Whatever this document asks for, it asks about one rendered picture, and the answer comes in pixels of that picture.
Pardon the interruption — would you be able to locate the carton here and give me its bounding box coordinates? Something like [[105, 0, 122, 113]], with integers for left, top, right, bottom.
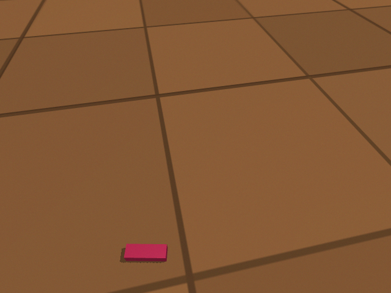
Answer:
[[124, 244, 167, 261]]

